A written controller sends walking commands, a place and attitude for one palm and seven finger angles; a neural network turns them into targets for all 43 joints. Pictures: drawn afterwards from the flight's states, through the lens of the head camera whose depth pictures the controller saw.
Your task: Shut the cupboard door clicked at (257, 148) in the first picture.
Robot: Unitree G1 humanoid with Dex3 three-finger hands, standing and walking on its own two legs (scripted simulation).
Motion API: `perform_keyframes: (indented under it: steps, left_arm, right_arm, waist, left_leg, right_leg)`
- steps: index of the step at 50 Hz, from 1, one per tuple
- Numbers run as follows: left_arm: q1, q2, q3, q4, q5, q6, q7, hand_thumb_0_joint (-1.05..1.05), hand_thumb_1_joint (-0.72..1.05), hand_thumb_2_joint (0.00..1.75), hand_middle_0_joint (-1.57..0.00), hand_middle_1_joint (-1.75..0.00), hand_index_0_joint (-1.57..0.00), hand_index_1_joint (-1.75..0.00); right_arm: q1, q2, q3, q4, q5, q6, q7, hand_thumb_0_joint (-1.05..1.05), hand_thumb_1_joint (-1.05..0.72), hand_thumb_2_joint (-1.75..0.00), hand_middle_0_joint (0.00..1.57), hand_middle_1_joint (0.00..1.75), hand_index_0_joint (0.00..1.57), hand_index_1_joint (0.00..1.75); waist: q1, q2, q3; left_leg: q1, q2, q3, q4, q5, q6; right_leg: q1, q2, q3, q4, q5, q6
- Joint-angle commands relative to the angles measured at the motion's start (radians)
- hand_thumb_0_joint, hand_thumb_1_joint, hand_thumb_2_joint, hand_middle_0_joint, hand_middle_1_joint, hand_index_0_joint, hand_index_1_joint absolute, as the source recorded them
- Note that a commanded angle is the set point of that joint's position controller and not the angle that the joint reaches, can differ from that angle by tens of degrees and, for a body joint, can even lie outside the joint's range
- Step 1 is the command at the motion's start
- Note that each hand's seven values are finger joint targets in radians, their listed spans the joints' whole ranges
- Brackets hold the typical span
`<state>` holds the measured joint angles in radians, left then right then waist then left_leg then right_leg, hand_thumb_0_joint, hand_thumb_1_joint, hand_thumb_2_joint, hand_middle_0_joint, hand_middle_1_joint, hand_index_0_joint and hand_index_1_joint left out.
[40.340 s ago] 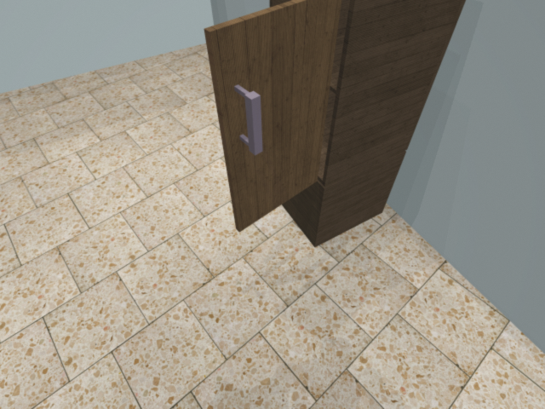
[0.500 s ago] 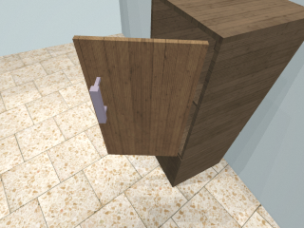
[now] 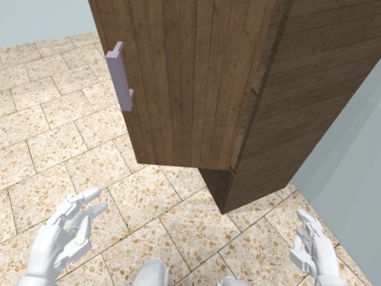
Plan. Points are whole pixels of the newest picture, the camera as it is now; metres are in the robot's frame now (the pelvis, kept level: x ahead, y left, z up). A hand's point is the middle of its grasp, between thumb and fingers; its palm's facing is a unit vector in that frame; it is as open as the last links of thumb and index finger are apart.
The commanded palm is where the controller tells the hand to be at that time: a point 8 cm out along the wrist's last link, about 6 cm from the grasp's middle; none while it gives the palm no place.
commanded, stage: raise the hand and make a fist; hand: left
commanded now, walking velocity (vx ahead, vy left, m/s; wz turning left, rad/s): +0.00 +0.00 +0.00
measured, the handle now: (123, 77) +0.51 +0.20 +0.15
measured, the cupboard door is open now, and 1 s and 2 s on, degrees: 63 63 63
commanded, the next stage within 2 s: bring the fist close to the handle in 1.52 s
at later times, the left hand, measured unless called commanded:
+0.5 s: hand (72, 221) +0.21 +0.22 +0.09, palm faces +0.01 -1.00 -0.03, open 3.9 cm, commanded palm +0.18 +0.27 +0.10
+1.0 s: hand (64, 201) +0.22 +0.22 +0.14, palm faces +0.00 -1.00 -0.05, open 3.1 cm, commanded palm +0.20 +0.27 +0.15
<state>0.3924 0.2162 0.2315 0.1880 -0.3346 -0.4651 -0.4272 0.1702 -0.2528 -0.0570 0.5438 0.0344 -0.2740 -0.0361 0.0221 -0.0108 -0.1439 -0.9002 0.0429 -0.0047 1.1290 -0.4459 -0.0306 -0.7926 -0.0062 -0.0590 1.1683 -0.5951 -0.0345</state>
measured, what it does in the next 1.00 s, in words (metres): stands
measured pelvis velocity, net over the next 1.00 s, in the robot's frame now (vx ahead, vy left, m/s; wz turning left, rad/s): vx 0.01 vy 0.03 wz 0.02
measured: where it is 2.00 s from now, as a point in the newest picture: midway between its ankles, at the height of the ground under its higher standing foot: outside the picture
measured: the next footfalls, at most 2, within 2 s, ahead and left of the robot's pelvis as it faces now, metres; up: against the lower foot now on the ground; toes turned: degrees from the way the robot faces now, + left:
none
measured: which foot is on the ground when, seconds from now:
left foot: down 0.00-1.00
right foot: down 0.00-1.00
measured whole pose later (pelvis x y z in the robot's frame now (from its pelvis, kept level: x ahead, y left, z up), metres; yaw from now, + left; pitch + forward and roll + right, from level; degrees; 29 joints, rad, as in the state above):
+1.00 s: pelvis +0.01 +0.03 +0.05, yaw +1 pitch +5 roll -2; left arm 0.37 0.27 0.16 -0.14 -0.29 -0.19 -0.25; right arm 0.26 -0.22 0.07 0.52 0.05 -0.23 -0.06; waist 0.02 0.05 -0.09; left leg -0.61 0.03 -0.02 0.89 -0.36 0.01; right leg -0.47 -0.01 -0.08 0.85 -0.46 0.00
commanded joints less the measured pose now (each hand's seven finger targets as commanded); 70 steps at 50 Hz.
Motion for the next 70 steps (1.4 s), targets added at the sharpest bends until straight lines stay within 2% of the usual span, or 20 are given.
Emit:
perform_keyframes:
  steps: [1,3,6,8,10,13,17,23,30,33,38,41,44,50,53,56,58,59,63,70]
  left_arm:
    - [-0.155,0.175,0.054,-0.494,-0.018,-0.085,0.082,0.0,0.9,0.9,-0.57,-0.7,-0.57,-0.7]
    - [-0.201,0.176,0.012,-0.527,0.003,-0.085,0.099,0.0,0.9,0.9,-0.6,-0.74,-0.6,-0.74]
    - [-0.15,0.153,-0.026,-0.432,0.011,-0.031,0.084,0.0,0.9,0.9,-0.66,-0.8,-0.66,-0.8]
    - [-0.097,0.175,0.004,-0.372,0.01,0.032,0.077,0.0,0.9,0.9,-0.69,-0.84,-0.69,-0.84]
    - [-0.033,0.179,0.032,-0.4,-0.008,0.085,0.078,0.0,0.9,0.9,-0.73,-0.88,-0.73,-0.88]
    - [0.014,0.199,0.082,-0.409,-0.008,0.135,0.122,0.0,0.9,0.9,-0.79,-0.94,-0.79,-0.94]
    - [0.022,0.155,0.048,-0.465,-0.001,0.106,0.167,0.0,0.9,0.9,-0.86,-1.02,-0.86,-1.02]
    - [-0.013,0.154,-0.004,-0.492,0.016,0.069,0.171,0.0,0.9,0.9,-0.97,-1.14,-0.97,-1.14]
    - [-0.028,0.159,-0.008,-0.57,0.026,0.103,0.191,0.0,0.9,0.9,-1.1,-1.28,-1.1,-1.28]
    - [-0.035,0.163,-0.008,-0.557,0.038,0.13,0.206,0.0,0.9,0.9,-1.15,-1.34,-1.15,-1.34]
    - [-0.063,0.164,-0.011,-0.531,0.038,0.174,0.203,0.0,0.9,0.9,-1.24,-1.44,-1.24,-1.44]
    - [-0.085,0.157,-0.021,-0.562,0.036,0.188,0.195,0.0,0.9,0.9,-1.3,-1.5,-1.3,-1.5]
    - [-0.108,0.162,-0.01,-0.556,0.025,0.201,0.187,0.0,0.9,0.9,-1.3,-1.5,-1.3,-1.5]
    - [-0.17,0.178,-0.002,-0.557,0.024,0.22,0.18,0.0,0.9,0.9,-1.3,-1.5,-1.3,-1.5]
    - [-0.168,0.205,0.03,-0.528,0.014,0.237,0.178,0.0,0.9,0.9,-1.3,-1.5,-1.3,-1.5]
    - [-0.204,0.192,0.019,-0.544,0.008,0.246,0.172,0.0,0.9,0.9,-1.3,-1.5,-1.3,-1.5]
    - [-0.17,0.202,0.036,-0.496,0.01,0.258,0.176,0.0,0.9,0.9,-1.3,-1.5,-1.3,-1.5]
    - [-0.166,0.172,0.012,-0.496,0.011,0.258,0.174,0.0,0.9,0.9,-1.3,-1.5,-1.3,-1.5]
    - [-0.163,0.207,0.047,-0.497,0.011,0.246,0.182,0.0,0.9,0.9,-1.3,-1.5,-1.3,-1.5]
    - [-0.195,0.192,0.032,-0.51,0.017,0.205,0.186,0.0,0.9,0.9,-1.3,-1.5,-1.3,-1.5]
  right_arm:
    - [0.012,-0.096,-0.02,-0.159,0.002,-0.061,-0.036,0.0,-0.9,-0.9,0.2,0.3,0.2,0.3]
    - [0.023,-0.101,-0.009,-0.138,-0.001,-0.063,-0.053,0.0,-0.9,-0.9,0.2,0.3,0.2,0.3]
    - [0.024,-0.103,0.002,-0.122,0.005,-0.061,-0.064,0.0,-0.9,-0.9,0.2,0.3,0.2,0.3]
    - [0.017,-0.104,0.007,-0.126,0.012,-0.053,-0.068,0.0,-0.9,-0.9,0.2,0.3,0.2,0.3]
    - [0.015,-0.094,0.004,-0.147,0.016,-0.046,-0.064,0.0,-0.9,-0.9,0.2,0.3,0.2,0.3]
    - [-0.001,-0.081,0.01,-0.16,0.012,-0.027,-0.059,0.0,-0.9,-0.9,0.2,0.3,0.2,0.3]
    - [0.015,-0.079,0.014,-0.165,0.002,-0.023,-0.045,0.0,-0.9,-0.9,0.2,0.3,0.2,0.3]
    - [0.031,-0.103,0.02,-0.165,0.004,-0.035,-0.039,0.0,-0.9,-0.9,0.2,0.3,0.2,0.3]
    - [0.038,-0.104,0.027,-0.175,0.009,-0.033,-0.037,0.0,-0.9,-0.9,0.2,0.3,0.2,0.3]
    - [0.037,-0.103,0.034,-0.17,0.009,-0.024,-0.034,0.0,-0.9,-0.9,0.2,0.3,0.2,0.3]
    - [0.032,-0.106,0.043,-0.178,0.014,-0.012,-0.034,0.0,-0.9,-0.9,0.2,0.3,0.2,0.3]
    - [0.031,-0.102,0.05,-0.185,0.015,-0.014,-0.031,0.0,-0.9,-0.9,0.2,0.3,0.2,0.3]
    - [0.03,-0.102,0.054,-0.178,0.015,-0.014,-0.031,0.0,-0.9,-0.9,0.2,0.3,0.2,0.3]
    - [0.017,-0.105,0.062,-0.168,0.02,-0.022,-0.032,0.0,-0.9,-0.9,0.2,0.3,0.2,0.3]
    - [0.014,-0.111,0.06,-0.156,0.02,-0.026,-0.035,0.0,-0.9,-0.9,0.2,0.3,0.2,0.3]
    - [0.005,-0.107,0.061,-0.152,0.024,-0.033,-0.035,0.0,-0.9,-0.9,0.2,0.3,0.2,0.3]
    - [0.007,-0.112,0.059,-0.146,0.022,-0.033,-0.035,0.0,-0.9,-0.9,0.2,0.3,0.2,0.3]
    - [0.004,-0.108,0.059,-0.148,0.023,-0.034,-0.034,0.0,-0.9,-0.9,0.2,0.3,0.2,0.3]
    - [0.008,-0.113,0.053,-0.142,0.019,-0.039,-0.032,0.0,-0.9,-0.9,0.2,0.3,0.2,0.3]
    - [0.006,-0.11,0.048,-0.137,0.02,-0.042,-0.029,0.0,-0.9,-0.9,0.2,0.3,0.2,0.3]
  waist:
    - [-0.029,0.063,-0.168]
    - [-0.053,0.054,-0.15]
    - [-0.059,0.051,-0.09]
    - [-0.027,0.051,-0.096]
    - [-0.001,0.054,-0.158]
    - [0.028,0.039,-0.155]
    - [0.012,0.031,-0.135]
    - [-0.004,0.064,-0.103]
    - [-0.002,0.105,-0.136]
    - [0.0,0.125,-0.093]
    - [-0.007,0.082,-0.041]
    - [-0.006,0.109,-0.069]
    - [-0.01,0.066,-0.069]
    - [-0.007,0.095,-0.049]
    - [-0.003,0.047,-0.042]
    - [-0.004,0.069,-0.04]
    - [-0.001,0.028,-0.014]
    - [-0.002,0.017,-0.013]
    - [0.003,0.015,-0.022]
    - [-0.007,0.037,-0.023]
  left_leg:
    - [0.185,-0.035,-0.011,-0.082,0.105,0.064]
    - [0.186,-0.028,-0.025,-0.075,0.111,0.073]
    - [0.164,-0.025,-0.035,-0.103,0.062,0.069]
    - [0.167,-0.028,-0.037,-0.129,0.064,0.069]
    - [0.205,-0.034,-0.032,-0.159,0.096,0.064]
    - [0.228,-0.037,-0.036,-0.2,0.137,0.061]
    - [0.273,-0.033,-0.043,-0.244,0.16,0.056]
    - [0.295,-0.032,-0.055,-0.275,0.114,0.058]
    - [0.388,-0.027,-0.066,-0.334,0.139,0.054]
    - [0.399,-0.026,-0.075,-0.361,0.137,0.051]
    - [0.407,-0.026,-0.073,-0.397,0.093,0.053]
    - [0.448,-0.029,-0.064,-0.404,0.14,0.053]
    - [0.456,-0.033,-0.057,-0.407,0.165,0.056]
    - [0.484,-0.036,-0.05,-0.434,0.158,0.055]
    - [0.486,-0.039,-0.041,-0.433,0.174,0.06]
    - [0.505,-0.043,-0.03,-0.446,0.178,0.058]
    - [0.49,-0.043,-0.031,-0.448,0.176,0.059]
    - [0.491,-0.044,-0.026,-0.452,0.18,0.059]
    - [0.49,-0.048,-0.016,-0.44,0.195,0.058]
    - [0.498,-0.049,-0.005,-0.428,0.211,0.06]
  right_leg:
    - [0.024,-0.004,0.166,-0.322,0.124,0.041]
    - [0.002,0.014,0.139,-0.3,0.149,0.035]
    - [-0.022,0.022,0.116,-0.319,0.076,0.03]
    - [0.019,0.024,0.115,-0.336,0.054,0.025]
    - [0.087,0.013,0.112,-0.351,0.099,0.031]
    - [0.142,0.018,0.085,-0.348,0.165,0.029]
    - [0.129,0.03,0.024,-0.323,0.234,0.025]
    - [0.116,0.037,0.014,-0.333,0.194,0.014]
    - [0.169,0.04,-0.011,-0.349,0.254,0.011]
    - [0.188,0.045,-0.019,-0.363,0.264,0.006]
    - [0.206,0.047,-0.017,-0.41,0.24,0.011]
    - [0.239,0.043,-0.017,-0.42,0.285,0.01]
    - [0.268,0.041,-0.013,-0.442,0.31,0.014]
    - [0.289,0.036,-0.004,-0.478,0.297,0.015]
    - [0.316,0.032,0.011,-0.506,0.311,0.02]
    - [0.328,0.024,0.017,-0.525,0.311,0.024]
    - [0.333,0.023,0.024,-0.538,0.3,0.026]
    - [0.336,0.02,0.023,-0.54,0.303,0.028]
    - [0.353,0.012,0.047,-0.55,0.314,0.033]
    - [0.344,0.003,0.065,-0.552,0.337,0.038]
